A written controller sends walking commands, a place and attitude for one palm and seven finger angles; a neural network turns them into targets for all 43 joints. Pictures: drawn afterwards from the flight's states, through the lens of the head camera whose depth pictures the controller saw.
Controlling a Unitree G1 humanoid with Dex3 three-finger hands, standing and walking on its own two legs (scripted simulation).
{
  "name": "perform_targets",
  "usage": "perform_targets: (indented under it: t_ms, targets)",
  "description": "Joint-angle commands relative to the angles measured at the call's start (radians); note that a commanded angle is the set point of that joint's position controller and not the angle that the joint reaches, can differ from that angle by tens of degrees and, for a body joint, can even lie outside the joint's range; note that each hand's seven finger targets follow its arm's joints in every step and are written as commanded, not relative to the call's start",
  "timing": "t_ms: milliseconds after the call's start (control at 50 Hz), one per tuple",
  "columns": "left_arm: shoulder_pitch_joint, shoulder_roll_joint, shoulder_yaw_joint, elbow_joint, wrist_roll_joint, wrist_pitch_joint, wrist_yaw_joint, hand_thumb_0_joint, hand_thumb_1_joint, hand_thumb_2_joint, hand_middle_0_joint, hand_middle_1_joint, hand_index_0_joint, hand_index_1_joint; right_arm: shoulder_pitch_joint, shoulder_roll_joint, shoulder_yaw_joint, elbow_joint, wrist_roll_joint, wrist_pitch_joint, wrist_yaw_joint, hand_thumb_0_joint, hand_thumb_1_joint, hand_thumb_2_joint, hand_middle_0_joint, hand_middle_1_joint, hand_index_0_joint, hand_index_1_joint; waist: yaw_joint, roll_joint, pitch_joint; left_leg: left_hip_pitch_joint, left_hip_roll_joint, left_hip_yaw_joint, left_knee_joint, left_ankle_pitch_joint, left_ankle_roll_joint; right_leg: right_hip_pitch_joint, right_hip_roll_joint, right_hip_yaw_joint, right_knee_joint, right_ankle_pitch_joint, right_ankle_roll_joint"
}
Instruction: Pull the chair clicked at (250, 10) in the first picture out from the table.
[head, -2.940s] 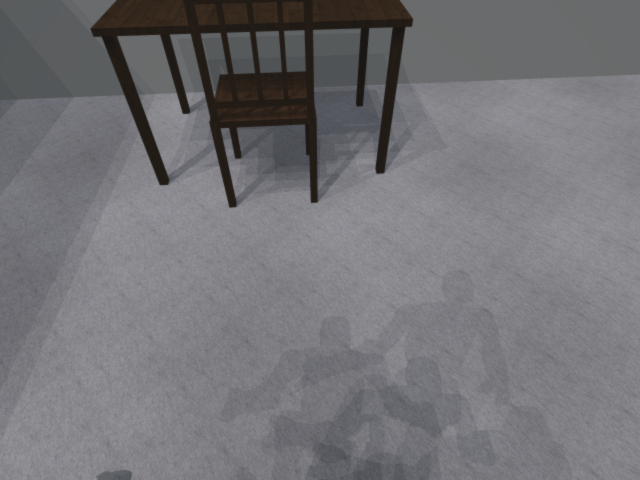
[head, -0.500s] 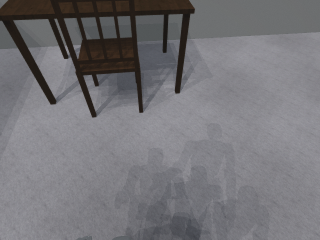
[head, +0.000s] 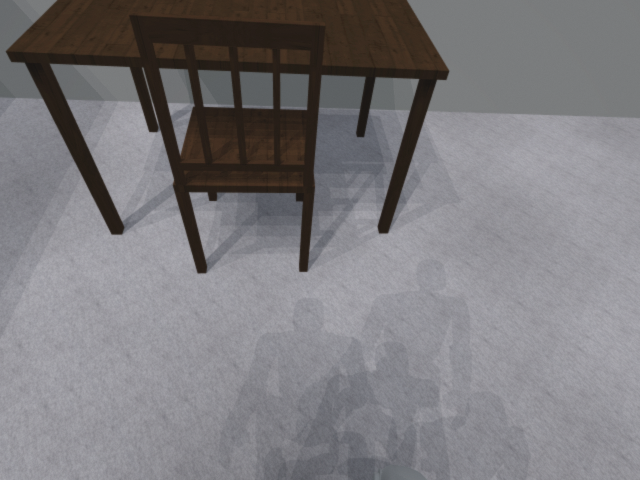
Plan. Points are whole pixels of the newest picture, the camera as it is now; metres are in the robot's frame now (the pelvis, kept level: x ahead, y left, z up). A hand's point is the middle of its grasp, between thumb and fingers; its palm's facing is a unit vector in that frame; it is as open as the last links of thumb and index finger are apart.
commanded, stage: walk to a spot facing it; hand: left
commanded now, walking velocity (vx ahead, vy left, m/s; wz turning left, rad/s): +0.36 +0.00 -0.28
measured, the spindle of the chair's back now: (238, 110) +0.94 +0.28 -0.08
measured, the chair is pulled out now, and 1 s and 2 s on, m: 0.00 0.00 0.00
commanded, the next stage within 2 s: turn to face it in 0.16 s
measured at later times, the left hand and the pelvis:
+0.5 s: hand (262, 368) +0.32 +0.11 -0.17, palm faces -0.02 -0.98 -0.21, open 7.1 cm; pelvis +0.21 -0.06 -0.01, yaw -1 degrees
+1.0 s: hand (241, 386) +0.29 +0.14 -0.18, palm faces +0.16 -0.96 -0.24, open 7.4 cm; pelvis +0.29 -0.05 -0.01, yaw +7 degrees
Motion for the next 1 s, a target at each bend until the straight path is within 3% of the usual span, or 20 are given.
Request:
perform_targets:
  t_ms: [0,140,180,220,240,260,280,340,400,540,600,620,640,660,680,740,840,940,960,980]
  targets:
    - [-0.065,0.01,0.003,-0.075,0.004,-0.005,-0.004,0.0,0.9,0.9,-0.2,-0.3,-0.2,-0.3,0.144,-0.102,-0.014,0.025,0.001,-0.01,-0.008,0.0,-0.9,-0.9,0.2,0.3,0.2,0.3,-0.03,0.13,0.051,0.142,0.258,-0.132,-0.21,0.354,0.067,-0.162,-0.028,-0.003,-0.11,0.073,0.017]
    - [-0.23,0.006,-0.006,-0.119,-0.006,-0.016,-0.007,0.0,0.9,0.9,-0.2,-0.3,-0.2,-0.3,0.209,-0.105,-0.012,0.08,-0.011,0.005,-0.008,0.0,-0.9,-0.9,0.2,0.3,0.2,0.3,-0.069,0.175,0.119,0.179,0.28,-0.05,-0.153,0.503,0.057,-0.045,0.024,-0.071,-0.462,0.079,-0.038]
    - [-0.181,0.016,-0.002,-0.107,-0.004,-0.02,-0.004,0.0,0.9,0.9,-0.2,-0.3,-0.2,-0.3,0.192,-0.121,-0.014,0.084,-0.01,0.01,-0.011,0.0,-0.9,-0.9,0.2,0.3,0.2,0.3,-0.034,0.168,0.104,0.173,0.287,-0.027,-0.071,0.665,0.049,0.065,0.062,-0.093,-0.497,0.056,-0.067]
    - [0.026,0.053,0.009,-0.047,0.002,-0.036,0.003,0.0,0.9,0.9,-0.2,-0.3,-0.2,-0.3,0.158,-0.143,-0.016,0.084,-0.003,0.015,-0.01,0.0,-0.9,-0.9,0.2,0.3,0.2,0.3,0.062,0.139,-0.005,0.141,0.25,0.012,0.182,0.781,0.015,0.331,0.121,-0.131,-0.585,0.098,-0.092]
    - [0.17,0.112,0.027,-0.007,0.005,-0.047,0.012,0.0,0.9,0.9,-0.2,-0.3,-0.2,-0.3,0.147,-0.13,-0.014,0.077,0.006,0.015,-0.003,0.0,-0.9,-0.9,0.2,0.3,0.2,0.3,0.125,0.05,-0.088,-0.007,0.206,0.02,0.404,0.628,-0.013,0.563,0.063,-0.053,-0.618,0.201,-0.108]
    - [0.242,0.218,0.051,0.008,0.005,-0.059,0.028,0.0,0.9,0.9,-0.2,-0.3,-0.2,-0.3,0.22,-0.047,-0.003,0.063,0.022,0.011,0.0,0.0,-0.9,-0.9,0.2,0.3,0.2,0.3,0.114,-0.187,-0.209,-0.301,0.056,0.016,0.758,-0.068,-0.058,0.808,-0.253,0.365,-0.665,0.468,-0.219]
    - [0.257,0.259,0.048,0.007,-0.02,-0.054,0.029,0.0,0.9,0.9,-0.2,-0.3,-0.2,-0.3,0.189,-0.052,-0.002,0.044,0.024,0.021,-0.006,0.0,-0.9,-0.9,0.2,0.3,0.2,0.3,0.098,-0.13,-0.221,-0.361,0.006,-0.111,0.973,-0.353,-0.055,0.751,-0.369,0.481,-0.772,0.64,-0.303]
    - [-0.035,0.133,0.014,-0.07,-0.019,-0.05,0.047,0.0,0.9,0.9,-0.2,-0.3,-0.2,-0.3,0.127,-0.034,-0.007,0.046,0.006,0.058,-0.003,0.0,-0.9,-0.9,0.2,0.3,0.2,0.3,-0.005,-0.011,-0.022,-0.349,0.117,-0.232,0.961,-0.156,-0.055,0.337,-0.284,0.244,-0.876,0.28,-0.212]
    - [-0.117,0.075,-0.011,-0.085,-0.009,-0.056,0.051,0.0,0.9,0.9,-0.2,-0.3,-0.2,-0.3,0.201,0.009,0.009,0.07,-0.001,0.091,-0.001,0.0,-0.9,-0.9,0.2,0.3,0.2,0.3,-0.081,-0.043,-0.022,-0.249,0.118,-0.201,0.749,-0.107,-0.082,0.194,-0.206,0.019,-0.883,0.346,-0.152]
    - [-0.096,0.103,0.002,-0.091,-0.006,-0.021,0.052,0.0,0.9,0.9,-0.2,-0.3,-0.2,-0.3,0.053,0.003,0.013,-0.005,0.0,0.097,0.014,0.0,-0.9,-0.9,0.2,0.3,0.2,0.3,-0.031,-0.101,0.01,-0.228,0.075,-0.127,0.401,-0.087,-0.097,0.272,-0.194,-0.027,-0.863,0.204,-0.153]
    - [-0.086,0.112,0.008,-0.09,-0.016,-0.007,0.054,0.0,0.9,0.9,-0.2,-0.3,-0.2,-0.3,0.04,-0.026,0.013,-0.013,-0.005,0.091,0.016,0.0,-0.9,-0.9,0.2,0.3,0.2,0.3,-0.032,-0.061,0.004,-0.115,0.055,-0.105,0.193,0.043,-0.094,0.285,-0.169,-0.067,-0.76,0.167,-0.108]
    - [-0.08,0.101,0.007,-0.092,-0.02,0.0,0.054,0.0,0.9,0.9,-0.2,-0.3,-0.2,-0.3,0.06,-0.061,0.007,-0.012,-0.006,0.087,0.018,0.0,-0.9,-0.9,0.2,0.3,0.2,0.3,-0.042,0.015,-0.011,-0.034,0.079,-0.139,0.113,0.166,-0.085,0.246,-0.14,-0.09,-0.689,0.086,-0.071]
    - [-0.053,0.065,0.001,-0.102,-0.021,0.01,0.051,0.0,0.9,0.9,-0.2,-0.3,-0.2,-0.3,0.071,-0.128,-0.003,-0.023,-0.01,0.082,0.017,0.0,-0.9,-0.9,0.2,0.3,0.2,0.3,-0.035,0.228,-0.012,-0.027,0.195,-0.315,0.022,0.308,-0.035,0.202,-0.049,-0.129,-0.576,-0.078,-0.015]
    - [-0.053,0.038,-0.004,-0.12,-0.026,0.016,0.052,0.0,0.9,0.9,-0.2,-0.3,-0.2,-0.3,0.068,-0.19,-0.011,-0.04,-0.017,0.087,0.012,0.0,-0.9,-0.9,0.2,0.3,0.2,0.3,-0.036,0.326,0.014,-0.106,0.318,-0.47,-0.074,0.337,0.055,0.21,0.019,-0.132,-0.472,-0.26,0.02]
    - [-0.092,0.049,-0.007,-0.125,-0.021,0.02,0.055,0.0,0.9,0.9,-0.2,-0.3,-0.2,-0.3,0.041,-0.181,-0.009,-0.038,-0.019,0.084,0.0,0.0,-0.9,-0.9,0.2,0.3,0.2,0.3,-0.051,0.358,0.016,-0.107,0.324,-0.55,-0.149,0.291,0.105,0.168,0.044,-0.072,-0.324,-0.353,0.023]
    - [-0.088,0.059,-0.003,-0.105,-0.019,0.013,0.044,0.0,0.9,0.9,-0.2,-0.3,-0.2,-0.3,-0.035,-0.164,-0.004,-0.056,-0.009,0.077,-0.016,0.0,-0.9,-0.9,0.2,0.3,0.2,0.3,-0.024,0.205,-0.042,-0.005,0.277,-0.452,-0.082,0.44,0.127,0.098,0.025,0.026,-0.185,-0.278,0.012]
    - [-0.077,0.049,-0.011,-0.095,-0.023,0.018,0.047,0.0,0.9,0.9,-0.2,-0.3,-0.2,-0.3,-0.052,-0.187,-0.016,-0.056,-0.004,0.085,-0.014,0.0,-0.9,-0.9,0.2,0.3,0.2,0.3,-0.041,0.13,-0.103,0.083,0.234,-0.362,-0.044,0.555,0.125,0.149,0.043,0.019,-0.324,-0.252,0.03]
    - [0.039,0.04,-0.019,-0.059,-0.01,-0.001,0.036,0.0,0.9,0.9,-0.2,-0.3,-0.2,-0.3,-0.085,-0.183,-0.021,-0.055,-0.001,0.089,0.002,0.0,-0.9,-0.9,0.2,0.3,0.2,0.3,-0.007,0.153,-0.079,-0.059,0.163,-0.351,-0.046,0.007,0.077,0.349,0.081,-0.035,-0.635,-0.101,0.014]
    - [0.074,0.061,-0.016,-0.048,-0.005,-0.01,0.036,0.0,0.9,0.9,-0.2,-0.3,-0.2,-0.3,-0.097,-0.157,-0.019,-0.061,0.004,0.089,0.006,0.0,-0.9,-0.9,0.2,0.3,0.2,0.3,0.012,0.089,-0.045,-0.166,0.112,-0.317,0.015,-0.116,0.038,0.448,0.053,-0.002,-0.757,-0.063,0.007]
    - [0.107,0.122,-0.005,-0.041,0.005,-0.02,0.041,0.0,0.9,0.9,-0.2,-0.3,-0.2,-0.3,-0.107,-0.105,-0.011,-0.075,0.011,0.088,0.013,0.0,-0.9,-0.9,0.2,0.3,0.2,0.3,0.027,-0.092,0.008,-0.349,0.01,-0.224,0.194,-0.215,-0.016,0.523,-0.104,0.216,-0.879,-0.217,-0.048]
